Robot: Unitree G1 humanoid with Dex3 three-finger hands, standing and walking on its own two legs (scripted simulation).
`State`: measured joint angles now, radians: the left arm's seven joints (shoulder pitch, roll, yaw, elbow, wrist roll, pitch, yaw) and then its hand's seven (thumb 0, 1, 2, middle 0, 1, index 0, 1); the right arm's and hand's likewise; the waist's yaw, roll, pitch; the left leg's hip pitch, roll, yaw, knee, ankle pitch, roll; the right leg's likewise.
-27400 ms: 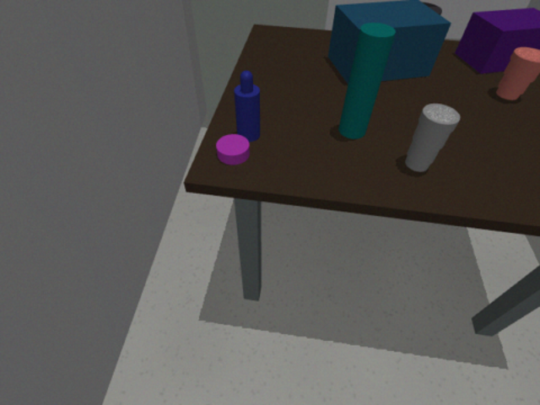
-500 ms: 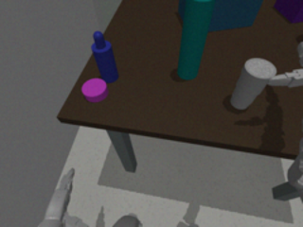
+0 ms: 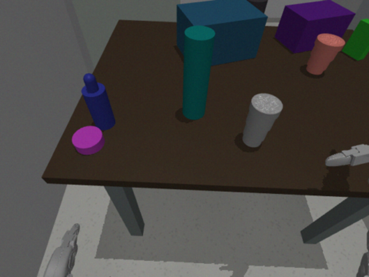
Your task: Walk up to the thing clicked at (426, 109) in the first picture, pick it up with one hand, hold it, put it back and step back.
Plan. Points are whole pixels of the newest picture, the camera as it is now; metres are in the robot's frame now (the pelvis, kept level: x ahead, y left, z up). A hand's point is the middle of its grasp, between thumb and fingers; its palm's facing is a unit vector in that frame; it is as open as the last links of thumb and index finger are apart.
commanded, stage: sink last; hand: right
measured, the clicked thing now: (258, 123) +0.49 -0.17 +0.04
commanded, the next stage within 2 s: home in 0.80 s
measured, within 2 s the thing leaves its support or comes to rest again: neither
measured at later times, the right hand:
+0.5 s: hand out of the picture +0.16 -0.24 +0.13, palm faces +0.39 +0.83 -0.39, open 17.7 cm
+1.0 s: hand out of the picture +0.15 -0.25 +0.13, palm faces +0.43 +0.81 -0.40, open 17.6 cm
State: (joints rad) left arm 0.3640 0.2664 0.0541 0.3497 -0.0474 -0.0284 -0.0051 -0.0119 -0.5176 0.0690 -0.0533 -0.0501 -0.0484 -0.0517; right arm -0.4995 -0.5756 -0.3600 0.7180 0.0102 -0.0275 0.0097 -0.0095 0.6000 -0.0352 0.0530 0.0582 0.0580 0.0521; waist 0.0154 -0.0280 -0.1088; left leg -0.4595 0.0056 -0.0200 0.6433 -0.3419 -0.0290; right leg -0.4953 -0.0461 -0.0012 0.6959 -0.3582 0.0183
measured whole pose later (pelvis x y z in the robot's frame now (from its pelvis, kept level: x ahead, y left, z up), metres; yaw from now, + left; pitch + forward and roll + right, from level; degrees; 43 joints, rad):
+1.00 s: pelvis -0.03 +0.02 +0.01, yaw -2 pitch -2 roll -1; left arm 0.35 0.23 0.14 0.42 -0.03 -0.11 0.06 -0.01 -0.50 0.13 -0.07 -0.08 -0.06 -0.09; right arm 0.45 -0.31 -0.36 -0.18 0.07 -0.27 -0.02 -0.01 0.58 -0.05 0.05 0.06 0.06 0.06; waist -0.05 -0.04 0.01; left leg -0.26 0.03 0.01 0.60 -0.31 -0.01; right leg -0.26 -0.02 0.03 0.55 -0.26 0.04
